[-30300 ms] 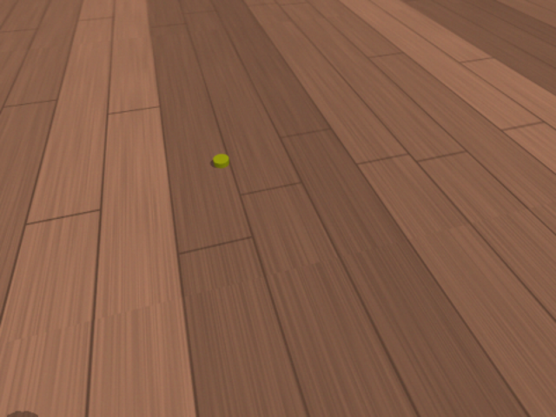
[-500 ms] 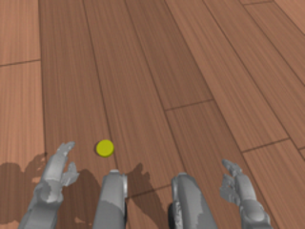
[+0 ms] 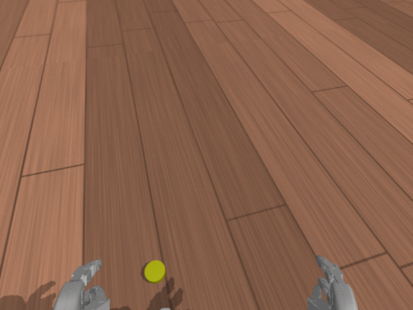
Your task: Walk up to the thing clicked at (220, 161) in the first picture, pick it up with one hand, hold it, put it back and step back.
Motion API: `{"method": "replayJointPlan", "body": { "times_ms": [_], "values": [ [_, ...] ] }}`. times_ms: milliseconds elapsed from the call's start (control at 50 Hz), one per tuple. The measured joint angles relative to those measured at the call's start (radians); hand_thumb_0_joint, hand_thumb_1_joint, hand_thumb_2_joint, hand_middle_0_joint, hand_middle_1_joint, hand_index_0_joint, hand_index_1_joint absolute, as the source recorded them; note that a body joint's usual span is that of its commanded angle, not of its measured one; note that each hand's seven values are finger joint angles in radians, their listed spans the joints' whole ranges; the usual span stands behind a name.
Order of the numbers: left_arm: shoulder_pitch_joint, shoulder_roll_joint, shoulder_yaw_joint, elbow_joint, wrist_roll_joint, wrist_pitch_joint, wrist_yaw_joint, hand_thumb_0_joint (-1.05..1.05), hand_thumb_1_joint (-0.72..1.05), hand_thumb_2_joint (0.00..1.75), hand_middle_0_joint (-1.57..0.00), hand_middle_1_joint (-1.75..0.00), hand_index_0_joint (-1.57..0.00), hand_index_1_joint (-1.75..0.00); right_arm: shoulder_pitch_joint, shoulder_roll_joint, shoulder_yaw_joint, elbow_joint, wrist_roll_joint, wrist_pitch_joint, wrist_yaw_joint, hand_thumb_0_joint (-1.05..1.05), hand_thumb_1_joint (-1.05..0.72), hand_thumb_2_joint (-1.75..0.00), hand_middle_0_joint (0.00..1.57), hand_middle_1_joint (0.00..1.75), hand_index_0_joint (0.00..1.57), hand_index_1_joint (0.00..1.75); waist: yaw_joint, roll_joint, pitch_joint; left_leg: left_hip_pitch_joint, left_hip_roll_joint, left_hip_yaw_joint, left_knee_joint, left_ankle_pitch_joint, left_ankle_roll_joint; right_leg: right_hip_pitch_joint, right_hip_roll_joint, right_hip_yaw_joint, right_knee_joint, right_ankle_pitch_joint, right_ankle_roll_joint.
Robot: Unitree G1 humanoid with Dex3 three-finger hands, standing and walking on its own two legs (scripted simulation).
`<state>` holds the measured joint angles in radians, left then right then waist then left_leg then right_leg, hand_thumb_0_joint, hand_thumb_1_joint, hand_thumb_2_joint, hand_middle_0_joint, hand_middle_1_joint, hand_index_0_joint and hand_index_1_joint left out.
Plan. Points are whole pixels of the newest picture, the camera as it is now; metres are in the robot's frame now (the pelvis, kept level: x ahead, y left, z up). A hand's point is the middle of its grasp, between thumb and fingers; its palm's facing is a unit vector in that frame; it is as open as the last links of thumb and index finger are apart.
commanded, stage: home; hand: left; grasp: from above
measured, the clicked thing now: (155, 271) +0.41 +0.20 -0.69
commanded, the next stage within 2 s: none
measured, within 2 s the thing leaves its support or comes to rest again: neither
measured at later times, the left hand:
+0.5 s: hand out of the picture +0.16 +0.18 -0.04, palm faces +0.07 -0.98 -0.20, open 7.4 cm
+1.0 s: hand out of the picture +0.15 +0.17 -0.04, palm faces +0.06 -0.98 -0.21, open 7.4 cm
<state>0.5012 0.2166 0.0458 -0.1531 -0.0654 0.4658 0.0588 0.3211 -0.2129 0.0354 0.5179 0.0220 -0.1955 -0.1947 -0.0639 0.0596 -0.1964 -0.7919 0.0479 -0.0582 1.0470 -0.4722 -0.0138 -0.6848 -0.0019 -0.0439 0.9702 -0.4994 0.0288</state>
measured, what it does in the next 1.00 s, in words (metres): stands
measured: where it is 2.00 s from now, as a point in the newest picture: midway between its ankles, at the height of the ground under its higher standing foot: outside the picture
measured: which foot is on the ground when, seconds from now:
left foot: down 0.00-1.00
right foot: down 0.00-1.00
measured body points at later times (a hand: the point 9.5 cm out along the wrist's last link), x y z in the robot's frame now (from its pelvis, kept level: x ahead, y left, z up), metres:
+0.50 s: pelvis +0.00 +0.00 +0.01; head +0.01 +0.00 +0.46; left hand +0.15 +0.23 -0.02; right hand +0.17 -0.24 -0.05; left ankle +0.02 +0.12 -0.67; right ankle -0.01 -0.14 -0.67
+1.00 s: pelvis +0.00 -0.01 +0.01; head +0.01 -0.01 +0.46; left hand +0.15 +0.22 -0.02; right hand +0.16 -0.25 -0.06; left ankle +0.02 +0.12 -0.67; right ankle -0.01 -0.14 -0.67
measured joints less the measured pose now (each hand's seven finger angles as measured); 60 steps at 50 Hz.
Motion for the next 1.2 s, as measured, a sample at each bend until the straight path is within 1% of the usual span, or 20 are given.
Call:
{"method": "replayJointPlan", "body": {
  "times_ms": [100,220,320,500,720,1200],
  "values": [
    [0.029,0.0,-0.006,-0.012,0.006,0.006,-0.02,0.01,0.9,0.9,-0.2,-0.3,-0.2,-0.3,-0.014,-0.005,-0.005,-0.007,-0.007,-0.018,0.0,0.02,-0.91,-0.9,0.2,0.3,0.21,0.3,0.012,0.002,-0.001,0.052,-0.006,0.002,-0.032,0.005,0.001,0.051,-0.006,0.0,-0.03,0.003,0.002],
    [0.013,-0.002,-0.009,0.02,0.013,0.006,-0.04,0.01,0.9,0.9,-0.2,-0.3,-0.2,-0.3,-0.04,-0.006,-0.002,-0.004,-0.016,-0.043,0.004,0.01,-0.91,-0.9,0.2,0.3,0.21,0.3,0.024,-0.005,0.011,0.071,-0.011,-0.001,-0.038,0.008,-0.001,0.07,-0.011,-0.004,-0.031,0.0,0.001],
    [0.002,-0.003,-0.012,0.028,0.02,0.002,-0.043,0.01,0.9,0.9,-0.2,-0.3,-0.2,-0.3,-0.048,-0.004,0.0,0.004,-0.021,-0.053,0.007,0.01,-0.91,-0.9,0.2,0.3,0.21,0.3,0.03,-0.012,0.024,0.079,-0.011,-0.004,-0.04,0.01,-0.003,0.078,-0.011,-0.006,-0.029,0.0,-0.001],
    [0.0,-0.001,-0.013,0.025,0.023,-0.005,-0.041,0.01,0.9,0.9,-0.2,-0.3,-0.2,-0.3,-0.034,-0.002,0.002,0.02,-0.023,-0.053,0.007,0.02,-0.9,-0.9,0.2,0.3,0.21,0.3,0.028,-0.013,0.033,0.082,-0.01,-0.003,-0.045,0.016,-0.005,0.079,-0.009,-0.005,-0.032,0.005,-0.003],
    [0.002,0.0,-0.013,0.031,0.018,-0.008,-0.041,0.01,0.9,0.9,-0.2,-0.3,-0.2,-0.3,-0.019,-0.003,-0.001,0.032,-0.021,-0.056,0.003,0.02,-0.9,-0.9,0.2,0.3,0.21,0.3,0.025,-0.008,0.034,0.08,-0.007,0.002,-0.043,0.017,-0.006,0.072,-0.007,0.001,-0.024,0.007,-0.005],
    [0.002,0.005,-0.015,0.02,0.013,-0.011,-0.043,0.01,0.9,0.9,-0.2,-0.3,-0.2,-0.3,-0.032,-0.01,-0.004,0.03,-0.021,-0.06,0.0,0.02,-0.9,-0.9,0.2,0.3,0.21,0.3,0.029,-0.009,0.032,0.075,-0.005,0.0,-0.04,0.017,-0.012,0.063,-0.004,0.0,-0.012,0.001,-0.011]
  ]
}}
